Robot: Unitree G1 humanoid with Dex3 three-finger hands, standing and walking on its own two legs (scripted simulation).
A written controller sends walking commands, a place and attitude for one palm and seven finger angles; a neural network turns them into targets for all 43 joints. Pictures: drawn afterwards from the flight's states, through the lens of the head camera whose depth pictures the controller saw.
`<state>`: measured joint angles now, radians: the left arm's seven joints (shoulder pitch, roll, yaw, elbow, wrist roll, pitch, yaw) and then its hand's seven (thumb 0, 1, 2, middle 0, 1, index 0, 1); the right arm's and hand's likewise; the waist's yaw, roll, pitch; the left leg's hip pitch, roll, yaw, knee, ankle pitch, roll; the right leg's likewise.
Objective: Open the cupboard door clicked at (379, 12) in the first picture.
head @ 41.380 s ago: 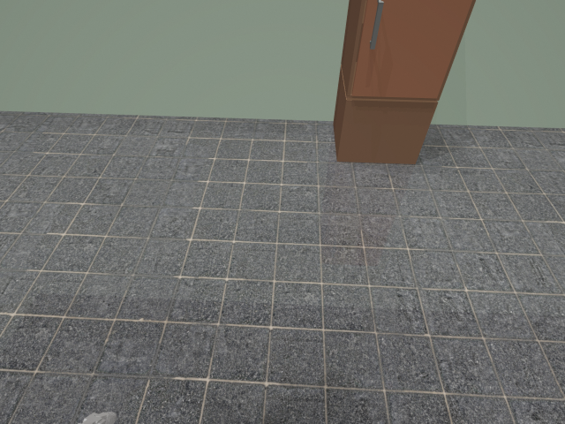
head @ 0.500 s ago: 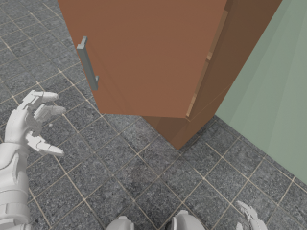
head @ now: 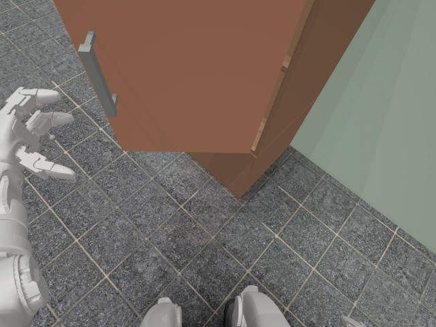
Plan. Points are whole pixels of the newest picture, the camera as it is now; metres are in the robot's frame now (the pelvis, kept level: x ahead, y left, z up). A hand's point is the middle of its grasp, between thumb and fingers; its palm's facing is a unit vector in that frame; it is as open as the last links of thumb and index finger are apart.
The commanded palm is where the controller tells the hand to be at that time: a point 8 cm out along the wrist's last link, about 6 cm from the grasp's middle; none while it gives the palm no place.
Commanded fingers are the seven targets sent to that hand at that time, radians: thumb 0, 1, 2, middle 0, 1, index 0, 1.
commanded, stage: move the hooked fingers beside the handle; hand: left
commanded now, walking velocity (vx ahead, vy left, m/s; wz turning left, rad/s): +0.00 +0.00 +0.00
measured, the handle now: (102, 78) +0.58 +0.23 +0.05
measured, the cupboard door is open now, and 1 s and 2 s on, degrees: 44 43 43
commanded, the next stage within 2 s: slide the fingers in behind the handle in 1.46 s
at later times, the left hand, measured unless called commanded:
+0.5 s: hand (66, 103) +0.50 +0.27 +0.06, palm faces -0.02 -1.00 +0.00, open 14.0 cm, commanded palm +0.49 +0.32 +0.05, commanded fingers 0.00 -0.50 0.30 -0.30 -1.20 -0.30 -1.20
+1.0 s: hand (75, 93) +0.54 +0.27 +0.04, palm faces -0.01 -1.00 -0.01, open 13.9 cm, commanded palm +0.52 +0.31 +0.05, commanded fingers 0.00 -0.50 0.30 -0.30 -1.20 -0.30 -1.20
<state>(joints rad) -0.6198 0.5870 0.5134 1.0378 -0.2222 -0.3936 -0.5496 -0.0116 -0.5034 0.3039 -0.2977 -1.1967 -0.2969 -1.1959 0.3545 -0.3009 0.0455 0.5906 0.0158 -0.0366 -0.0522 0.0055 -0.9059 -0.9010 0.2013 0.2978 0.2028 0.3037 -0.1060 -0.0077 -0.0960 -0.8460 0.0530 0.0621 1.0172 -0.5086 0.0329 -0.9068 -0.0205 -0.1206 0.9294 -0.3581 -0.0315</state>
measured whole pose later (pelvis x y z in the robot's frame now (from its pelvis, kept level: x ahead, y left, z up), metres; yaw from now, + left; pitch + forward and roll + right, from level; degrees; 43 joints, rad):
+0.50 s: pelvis +0.00 +0.01 -0.01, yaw -1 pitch +24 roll -4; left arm -0.89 0.71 0.52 1.22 -0.13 -0.37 -0.49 -0.01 -0.50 0.30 -0.30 -1.20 -0.30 -1.20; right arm 0.39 -0.30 0.07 0.58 -0.01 0.06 -0.04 0.00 -0.91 -0.90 0.20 0.30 0.20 0.30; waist -0.18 0.01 -0.09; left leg -0.97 0.06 0.06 1.08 -0.53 0.05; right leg -1.01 -0.02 -0.12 0.96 -0.36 -0.02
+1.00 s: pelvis +0.01 +0.01 -0.02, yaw -2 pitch +27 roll -5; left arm -0.95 0.77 0.56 1.21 -0.08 -0.34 -0.48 -0.01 -0.50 0.30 -0.30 -1.20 -0.31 -1.21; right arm 0.43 -0.29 0.08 0.57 -0.02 0.11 -0.01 0.00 -0.91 -0.90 0.20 0.30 0.20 0.30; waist -0.22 0.02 -0.08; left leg -1.04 0.08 0.04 1.10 -0.55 0.05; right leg -1.07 0.00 -0.13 0.95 -0.36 -0.01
